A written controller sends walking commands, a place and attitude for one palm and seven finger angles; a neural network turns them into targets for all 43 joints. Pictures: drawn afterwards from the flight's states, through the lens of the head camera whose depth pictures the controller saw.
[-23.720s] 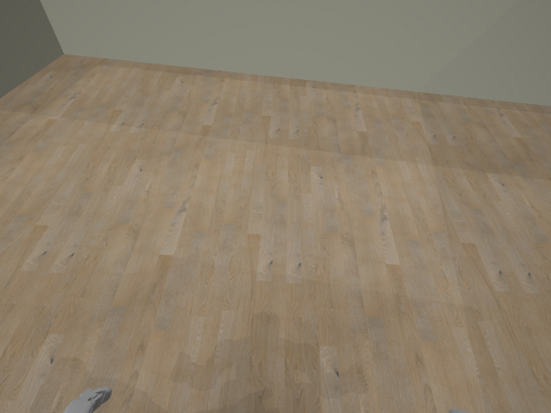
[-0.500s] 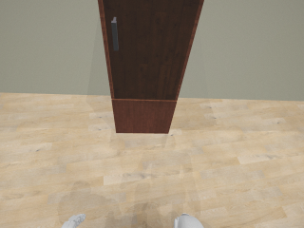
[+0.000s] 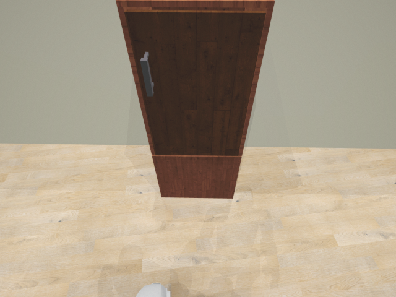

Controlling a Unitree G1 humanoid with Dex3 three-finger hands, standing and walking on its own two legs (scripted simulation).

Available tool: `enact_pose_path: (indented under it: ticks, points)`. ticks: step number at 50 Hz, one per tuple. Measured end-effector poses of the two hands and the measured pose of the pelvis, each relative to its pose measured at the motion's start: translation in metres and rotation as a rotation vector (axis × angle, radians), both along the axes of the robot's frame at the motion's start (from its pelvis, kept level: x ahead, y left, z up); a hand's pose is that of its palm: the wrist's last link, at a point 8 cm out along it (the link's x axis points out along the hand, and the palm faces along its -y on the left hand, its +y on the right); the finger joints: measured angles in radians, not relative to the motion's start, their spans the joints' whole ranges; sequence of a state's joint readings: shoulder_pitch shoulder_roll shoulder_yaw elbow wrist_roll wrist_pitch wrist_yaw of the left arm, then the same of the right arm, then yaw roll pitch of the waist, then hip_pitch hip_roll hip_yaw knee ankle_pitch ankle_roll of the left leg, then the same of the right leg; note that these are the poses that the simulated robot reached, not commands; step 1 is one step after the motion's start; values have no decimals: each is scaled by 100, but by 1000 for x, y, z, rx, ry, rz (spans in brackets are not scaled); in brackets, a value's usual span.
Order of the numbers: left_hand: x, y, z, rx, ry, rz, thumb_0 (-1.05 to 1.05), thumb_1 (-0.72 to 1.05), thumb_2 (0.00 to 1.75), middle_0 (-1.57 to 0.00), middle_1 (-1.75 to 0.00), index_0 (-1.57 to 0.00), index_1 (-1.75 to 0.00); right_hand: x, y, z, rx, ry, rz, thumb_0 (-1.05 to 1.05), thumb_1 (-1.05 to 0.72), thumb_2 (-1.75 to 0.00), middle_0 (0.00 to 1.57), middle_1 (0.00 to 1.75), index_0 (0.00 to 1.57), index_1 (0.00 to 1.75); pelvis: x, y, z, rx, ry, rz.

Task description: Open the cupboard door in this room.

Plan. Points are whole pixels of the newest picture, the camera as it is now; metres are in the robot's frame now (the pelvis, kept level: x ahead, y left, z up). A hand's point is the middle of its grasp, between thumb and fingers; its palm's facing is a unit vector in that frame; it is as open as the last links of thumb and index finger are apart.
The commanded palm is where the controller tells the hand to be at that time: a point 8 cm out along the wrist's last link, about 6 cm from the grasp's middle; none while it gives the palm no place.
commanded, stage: take the last steps up to it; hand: left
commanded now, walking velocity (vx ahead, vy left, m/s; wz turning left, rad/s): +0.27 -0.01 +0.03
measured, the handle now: (148, 74) +0.71 +0.19 +0.07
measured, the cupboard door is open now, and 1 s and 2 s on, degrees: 0 0 0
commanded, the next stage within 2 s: come to a stop and stand still in 0.36 s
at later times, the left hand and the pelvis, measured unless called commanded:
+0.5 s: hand (111, 274) +0.20 +0.23 -0.17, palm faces +0.02 -0.98 -0.20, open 7.4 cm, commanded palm none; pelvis +0.14 +0.04 +0.00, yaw -1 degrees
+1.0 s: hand (109, 273) +0.21 +0.24 -0.18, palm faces +0.06 -0.97 -0.24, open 7.3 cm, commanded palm none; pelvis +0.13 +0.04 -0.02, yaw +1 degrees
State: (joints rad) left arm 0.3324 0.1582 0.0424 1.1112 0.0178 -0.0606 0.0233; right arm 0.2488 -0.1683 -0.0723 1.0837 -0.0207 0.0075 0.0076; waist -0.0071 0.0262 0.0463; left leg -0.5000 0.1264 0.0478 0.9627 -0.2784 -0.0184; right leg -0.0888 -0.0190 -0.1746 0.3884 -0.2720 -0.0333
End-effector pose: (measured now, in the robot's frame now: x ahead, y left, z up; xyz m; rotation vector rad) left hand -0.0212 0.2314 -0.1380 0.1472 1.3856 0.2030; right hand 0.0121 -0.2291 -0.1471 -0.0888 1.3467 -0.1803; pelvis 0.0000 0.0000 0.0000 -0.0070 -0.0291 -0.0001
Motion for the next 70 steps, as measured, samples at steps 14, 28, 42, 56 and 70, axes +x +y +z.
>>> enact_pose_path:
  ticks: [14, 28, 42, 56, 70]
  points:
    - [22, 31, -24, -114, 202, 64, 1, 91, 90, -20, -30, -20, -30, 160, 50, 15, -77, -189, 120, 0, -91, -90, 20, 30, 20, 29, 84, 53, -11, -6, 13, -12]
    - [258, 34, 3, 11, -179, -102, 0, 91, 90, -19, -30, -20, -30, 111, 44, -8, 15, 86, -36, 0, -93, -90, 20, 30, 21, 30, 155, 29, -5, 40, 15, -20]
    - [275, 3, 5, 24, -209, -70, -1, 91, 90, -20, -30, -21, -30, 156, 14, -17, 15, 101, 0, 1, -91, -90, 20, 30, 20, 29, 159, 13, -7, 35, 7, 11]
    - [169, 86, -19, 3, -55, 14, 0, 91, 90, -20, -30, -20, -30, 159, 55, 15, -94, -74, 75, 0, -91, -90, 20, 30, 20, 29, 118, 64, -7, -3, 5, 4]
    - [103, 71, -5, -3, 81, -22, 1, 91, 90, -19, -30, -20, -30, 112, 77, -4, -20, -14, 7, 0, -93, -90, 20, 30, 21, 30, 99, 76, -3, 18, 28, -19]
